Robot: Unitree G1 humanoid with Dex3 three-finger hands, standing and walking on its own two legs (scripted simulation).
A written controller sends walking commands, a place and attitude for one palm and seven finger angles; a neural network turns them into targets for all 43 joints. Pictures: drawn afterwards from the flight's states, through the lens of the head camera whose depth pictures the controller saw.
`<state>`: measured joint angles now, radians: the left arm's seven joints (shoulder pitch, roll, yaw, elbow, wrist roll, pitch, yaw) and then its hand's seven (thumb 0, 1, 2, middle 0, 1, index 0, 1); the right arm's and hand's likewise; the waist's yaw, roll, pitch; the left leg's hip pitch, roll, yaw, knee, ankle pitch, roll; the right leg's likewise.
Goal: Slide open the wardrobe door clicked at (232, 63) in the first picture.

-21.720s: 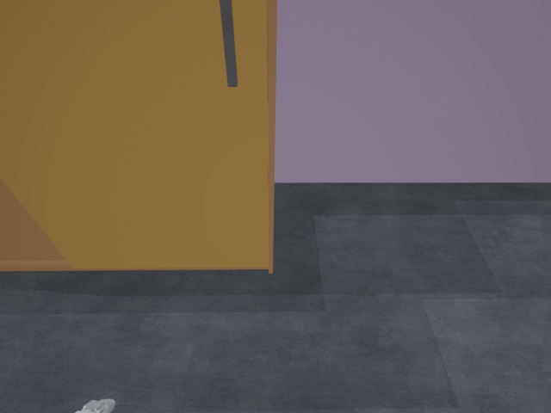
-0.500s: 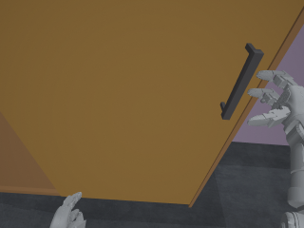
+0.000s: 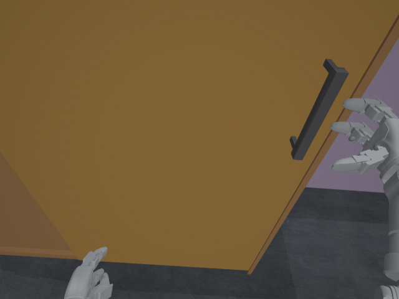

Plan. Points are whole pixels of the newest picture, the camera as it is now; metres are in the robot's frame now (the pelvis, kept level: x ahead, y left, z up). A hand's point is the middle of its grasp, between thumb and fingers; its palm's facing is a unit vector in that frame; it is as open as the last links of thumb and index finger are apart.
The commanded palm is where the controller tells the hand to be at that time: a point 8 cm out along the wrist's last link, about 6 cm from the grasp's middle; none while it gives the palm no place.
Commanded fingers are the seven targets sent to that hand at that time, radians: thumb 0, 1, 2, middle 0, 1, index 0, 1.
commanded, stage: feel for the door with the fingertips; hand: right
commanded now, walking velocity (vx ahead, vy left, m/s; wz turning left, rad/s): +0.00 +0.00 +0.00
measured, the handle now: (311, 113) +0.42 -0.17 +0.21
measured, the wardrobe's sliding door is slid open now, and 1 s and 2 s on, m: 0.00 0.00 0.00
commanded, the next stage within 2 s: slide the fingers in behind the handle in 0.94 s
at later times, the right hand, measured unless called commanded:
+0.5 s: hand (329, 137) +0.36 -0.19 +0.21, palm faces +0.01 +1.00 -0.03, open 14.0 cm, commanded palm +0.34 -0.24 +0.22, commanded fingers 0.00 0.50 -0.30 0.30 1.20 0.30 1.20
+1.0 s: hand (329, 128) +0.38 -0.19 +0.22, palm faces +0.01 +1.00 -0.03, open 14.0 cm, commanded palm +0.35 -0.25 +0.22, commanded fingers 0.00 0.50 -0.30 0.30 1.20 0.30 1.20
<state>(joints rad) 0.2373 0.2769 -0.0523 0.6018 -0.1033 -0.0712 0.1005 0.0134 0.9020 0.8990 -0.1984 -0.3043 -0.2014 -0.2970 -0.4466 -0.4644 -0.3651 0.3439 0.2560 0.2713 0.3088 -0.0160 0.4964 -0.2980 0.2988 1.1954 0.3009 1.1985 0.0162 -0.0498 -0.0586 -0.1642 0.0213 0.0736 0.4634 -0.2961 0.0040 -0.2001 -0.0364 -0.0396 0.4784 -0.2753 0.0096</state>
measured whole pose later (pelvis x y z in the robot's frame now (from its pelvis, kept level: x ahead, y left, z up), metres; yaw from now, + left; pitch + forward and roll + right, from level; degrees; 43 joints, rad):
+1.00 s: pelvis -0.01 +0.00 +0.00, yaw +0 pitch -1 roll +0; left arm 0.24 0.27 -0.05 0.64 -0.10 -0.04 0.10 0.01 0.90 0.90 -0.20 -0.30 -0.20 -0.30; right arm -0.53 -0.40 -0.29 0.35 0.24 0.29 0.21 -0.02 0.50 -0.30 0.33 1.21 0.30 1.20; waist 0.03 -0.04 -0.05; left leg -0.16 0.02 0.07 0.46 -0.29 0.01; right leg -0.19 -0.04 -0.04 0.47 -0.26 0.01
